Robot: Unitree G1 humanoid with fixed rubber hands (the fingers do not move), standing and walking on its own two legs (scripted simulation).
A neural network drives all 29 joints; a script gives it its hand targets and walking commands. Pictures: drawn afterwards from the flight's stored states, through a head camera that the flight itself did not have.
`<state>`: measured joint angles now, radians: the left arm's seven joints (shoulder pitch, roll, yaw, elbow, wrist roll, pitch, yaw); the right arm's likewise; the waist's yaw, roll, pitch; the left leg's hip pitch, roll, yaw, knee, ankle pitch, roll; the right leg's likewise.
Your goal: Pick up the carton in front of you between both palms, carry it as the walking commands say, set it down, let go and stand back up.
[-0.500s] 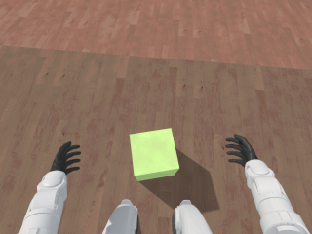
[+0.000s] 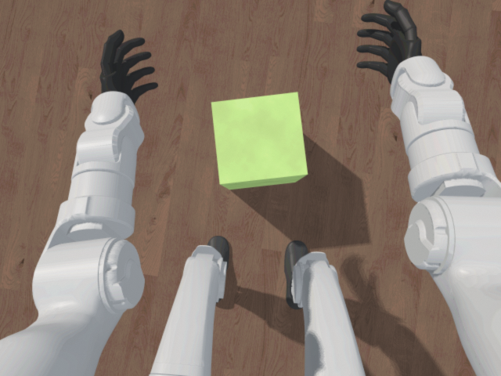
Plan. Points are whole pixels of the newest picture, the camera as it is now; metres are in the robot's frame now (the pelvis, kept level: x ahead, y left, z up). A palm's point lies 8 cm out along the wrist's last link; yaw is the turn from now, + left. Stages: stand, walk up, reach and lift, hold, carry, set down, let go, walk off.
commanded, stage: reach and lift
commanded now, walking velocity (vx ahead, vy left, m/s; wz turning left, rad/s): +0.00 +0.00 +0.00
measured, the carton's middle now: (258, 147) +0.51 +0.02 -0.51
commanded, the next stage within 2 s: none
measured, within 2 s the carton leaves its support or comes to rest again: leaves its support in 1.70 s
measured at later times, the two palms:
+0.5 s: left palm (163, 139) +0.47 +0.23 -0.31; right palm (343, 123) +0.53 -0.16 -0.32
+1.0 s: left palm (184, 144) +0.49 +0.22 -0.44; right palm (326, 135) +0.54 -0.15 -0.46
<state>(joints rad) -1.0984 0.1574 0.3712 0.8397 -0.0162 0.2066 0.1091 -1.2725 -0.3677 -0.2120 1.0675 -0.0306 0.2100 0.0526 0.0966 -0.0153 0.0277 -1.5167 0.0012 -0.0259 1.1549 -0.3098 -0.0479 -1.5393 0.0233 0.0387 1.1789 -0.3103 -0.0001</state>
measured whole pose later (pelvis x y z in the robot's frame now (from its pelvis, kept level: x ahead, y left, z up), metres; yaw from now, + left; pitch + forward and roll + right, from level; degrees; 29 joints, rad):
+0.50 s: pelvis +0.01 +0.01 -0.16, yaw +3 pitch +51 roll +3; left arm -1.02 0.20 0.27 0.82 -0.14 0.04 0.12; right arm -1.15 -0.36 -0.10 0.94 0.08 0.07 -0.05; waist 0.07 0.00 -0.03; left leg -2.14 -0.05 -0.03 1.76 -0.52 -0.06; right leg -2.16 0.04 0.07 1.79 -0.53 0.03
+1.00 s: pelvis -0.02 +0.01 -0.26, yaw +3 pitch +38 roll +2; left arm -1.36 0.28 0.15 1.08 -0.26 0.01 0.16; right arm -1.46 -0.45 0.03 1.18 0.23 0.02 -0.07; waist 0.06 0.04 0.35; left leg -2.27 -0.05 -0.02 2.15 -0.54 -0.06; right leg -2.28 0.03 0.06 2.19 -0.57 0.03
